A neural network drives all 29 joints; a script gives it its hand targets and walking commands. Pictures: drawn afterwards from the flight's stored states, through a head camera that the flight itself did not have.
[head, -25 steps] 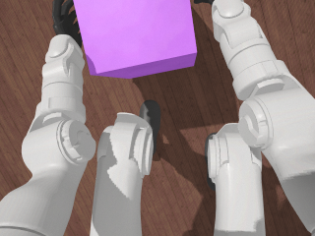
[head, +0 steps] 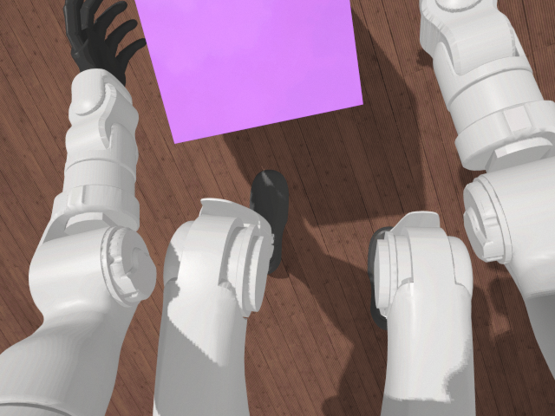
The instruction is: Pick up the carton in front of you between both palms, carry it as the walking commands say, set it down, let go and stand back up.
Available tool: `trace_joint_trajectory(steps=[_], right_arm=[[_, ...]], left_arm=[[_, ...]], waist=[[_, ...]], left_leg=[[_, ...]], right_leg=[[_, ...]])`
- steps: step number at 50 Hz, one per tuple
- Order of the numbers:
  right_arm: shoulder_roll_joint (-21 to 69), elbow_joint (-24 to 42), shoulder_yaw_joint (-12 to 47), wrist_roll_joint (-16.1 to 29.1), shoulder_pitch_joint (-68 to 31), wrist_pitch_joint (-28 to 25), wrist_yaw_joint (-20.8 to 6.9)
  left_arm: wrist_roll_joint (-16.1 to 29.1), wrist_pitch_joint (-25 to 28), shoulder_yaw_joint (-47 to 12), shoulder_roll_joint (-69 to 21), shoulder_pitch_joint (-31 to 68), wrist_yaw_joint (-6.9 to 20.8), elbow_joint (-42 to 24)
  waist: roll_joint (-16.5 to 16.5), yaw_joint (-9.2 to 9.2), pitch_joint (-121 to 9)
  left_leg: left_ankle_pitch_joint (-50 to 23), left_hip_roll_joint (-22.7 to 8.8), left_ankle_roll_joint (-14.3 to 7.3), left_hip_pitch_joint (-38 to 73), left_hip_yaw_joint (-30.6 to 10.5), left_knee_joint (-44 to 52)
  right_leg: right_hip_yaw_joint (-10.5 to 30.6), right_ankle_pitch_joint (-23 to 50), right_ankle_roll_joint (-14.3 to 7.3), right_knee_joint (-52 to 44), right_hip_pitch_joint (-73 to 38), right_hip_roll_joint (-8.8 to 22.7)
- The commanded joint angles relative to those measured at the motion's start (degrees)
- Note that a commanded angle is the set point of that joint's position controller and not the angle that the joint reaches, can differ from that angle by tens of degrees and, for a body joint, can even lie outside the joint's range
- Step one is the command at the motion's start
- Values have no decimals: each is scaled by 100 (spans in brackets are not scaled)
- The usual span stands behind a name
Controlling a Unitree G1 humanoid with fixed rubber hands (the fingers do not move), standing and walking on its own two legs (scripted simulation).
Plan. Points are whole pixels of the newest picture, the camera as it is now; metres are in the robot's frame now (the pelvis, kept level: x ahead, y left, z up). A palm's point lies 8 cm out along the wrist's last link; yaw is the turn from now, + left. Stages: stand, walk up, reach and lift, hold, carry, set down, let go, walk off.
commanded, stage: set down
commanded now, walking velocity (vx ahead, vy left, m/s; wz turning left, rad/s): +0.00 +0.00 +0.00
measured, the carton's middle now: (265, 47) +0.50 +0.12 -0.26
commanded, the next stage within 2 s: let go in 0.92 s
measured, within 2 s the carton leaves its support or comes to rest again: neither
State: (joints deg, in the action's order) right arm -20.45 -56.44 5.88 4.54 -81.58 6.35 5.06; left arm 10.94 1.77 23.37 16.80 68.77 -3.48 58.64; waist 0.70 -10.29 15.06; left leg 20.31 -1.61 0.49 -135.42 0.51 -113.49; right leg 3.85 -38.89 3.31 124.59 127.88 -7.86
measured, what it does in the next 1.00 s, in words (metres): rises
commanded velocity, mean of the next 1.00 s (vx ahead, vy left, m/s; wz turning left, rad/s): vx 0.00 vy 0.00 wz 0.00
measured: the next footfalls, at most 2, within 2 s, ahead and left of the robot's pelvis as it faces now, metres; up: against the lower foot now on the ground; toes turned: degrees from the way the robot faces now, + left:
none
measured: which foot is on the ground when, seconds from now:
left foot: down 0.00-1.00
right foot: down 0.00-1.00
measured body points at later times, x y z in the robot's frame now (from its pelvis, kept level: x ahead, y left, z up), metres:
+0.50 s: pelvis +0.02 +0.00 +0.10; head +0.34 +0.03 +0.42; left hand +0.46 +0.30 -0.02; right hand +0.59 -0.07 -0.01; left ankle +0.16 +0.12 -0.35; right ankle +0.08 -0.12 -0.35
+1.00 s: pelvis +0.05 +0.00 +0.24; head +0.33 +0.03 +0.59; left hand +0.45 +0.31 +0.14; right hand +0.59 -0.07 +0.13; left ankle +0.16 +0.12 -0.35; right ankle +0.08 -0.12 -0.35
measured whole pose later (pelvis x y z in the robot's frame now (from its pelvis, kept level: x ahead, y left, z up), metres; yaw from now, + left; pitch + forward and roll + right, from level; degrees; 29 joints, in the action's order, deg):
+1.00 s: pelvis +0.05 +0.00 +0.24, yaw +0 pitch +46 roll -1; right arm -15.0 -51.1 -8.1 -4.3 -61.4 11.4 0.6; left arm 1.7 -8.1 23.9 8.0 45.1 -0.2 37.5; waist -3.4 -10.8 -7.9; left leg 14.4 0.1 0.7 -97.7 -1.5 -66.4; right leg 3.2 -28.2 1.2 73.3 90.9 -4.2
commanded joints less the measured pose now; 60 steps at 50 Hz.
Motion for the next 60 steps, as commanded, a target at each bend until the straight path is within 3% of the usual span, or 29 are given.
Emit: trace_joint_trajectory(steps=[1,4,8,14,18,23,27,30,36,45,48,55,60], right_arm=[[-440,1327,-308,-158,-1556,52,100],[-470,1667,-500,-147,-1409,312,97],[-479,1126,-815,-135,-1269,471,-26],[-489,152,-1187,-286,-814,355,-212],[-395,81,-1251,-417,-608,291,-264],[-283,761,-1119,-465,-605,323,-241],[-184,1327,-1015,-484,-573,456,-217],[-116,1486,-1032,-542,-442,557,-225],[-21,1279,-1216,-714,8,611,-292],[93,1104,-1317,-792,464,464,-445],[181,1078,-1424,-877,677,398,-457],[787,1689,-1724,-1250,2436,241,-155],[1194,2643,-1758,-1323,3704,72,187]], left_arm=[[107,-131,10,843,446,-65,-1302],[53,-444,-93,771,345,-175,-1813],[-161,-730,-220,420,477,-288,-2021],[-407,-806,-336,-2,292,-275,-2007],[-580,-806,-204,-48,-36,-242,-2072],[-608,-846,-30,89,-425,-173,-2386],[-502,-939,16,161,-650,-56,-2655],[-455,-1019,29,135,-777,48,-2736],[-555,-1073,60,-2,-1037,183,-2677],[-839,-932,158,-129,-1430,263,-2701],[-934,-866,133,-218,-1560,326,-2691],[-1297,-740,-179,-317,-2973,650,-3004],[-1432,-640,-600,-82,-4009,923,-3369]], waist=[[-1387,-494,-8031],[-1223,-537,-8280],[-682,-448,-7223],[-208,-266,-6815],[-299,-369,-7054],[-776,-555,-7696],[-1157,-572,-8066],[-1262,-514,-8042],[-1071,-388,-7698],[-864,-436,-7391],[-842,-358,-7309],[-635,-163,-7699],[-457,-27,-6806]], left_leg=[[-2477,142,164,6065,177,490],[-1863,273,186,6513,254,850],[-845,325,238,6145,272,1305],[-825,348,342,6188,310,1691],[-1161,377,349,6421,366,1967],[-1780,424,321,6701,469,2335],[-2143,454,292,6746,549,2667],[-2217,464,289,6771,586,2951],[-2288,461,324,7068,592,3572],[-2732,433,303,7893,509,4547],[-2798,419,298,8155,473,4838],[-3467,432,192,9743,341,5478],[-3030,397,53,10592,186,6062]], right_leg=[[-616,1205,-109,-1585,-2389,350],[-731,747,-161,-1808,-2555,247],[-722,122,-259,-2131,-1927,180],[-718,239,-347,-2601,-1521,101],[-723,450,-331,-2948,-1764,61],[-714,847,-240,-3420,-2739,42],[-683,1242,-170,-3807,-3663,46],[-655,1408,-139,-4121,-4056,61],[-598,1577,-129,-4788,-4319,80],[-465,2041,-127,-5783,-4918,131],[-434,2184,-111,-6102,-5165,154],[-410,2898,-65,-6920,-6092,116],[-398,2509,-40,-7634,-6608,157]])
